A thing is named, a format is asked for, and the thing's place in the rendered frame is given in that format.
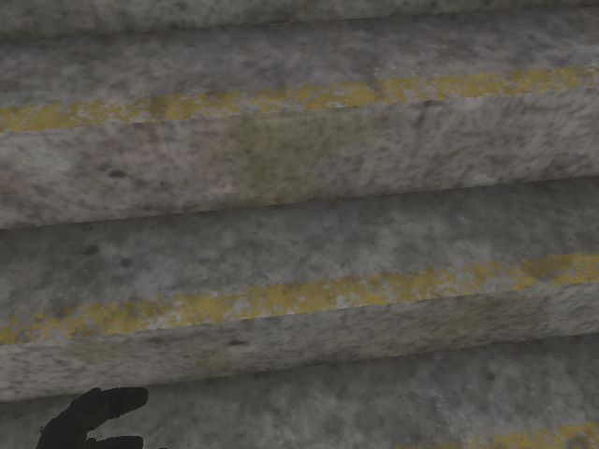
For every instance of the left robot hand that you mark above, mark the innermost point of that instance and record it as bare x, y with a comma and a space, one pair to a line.
87, 412

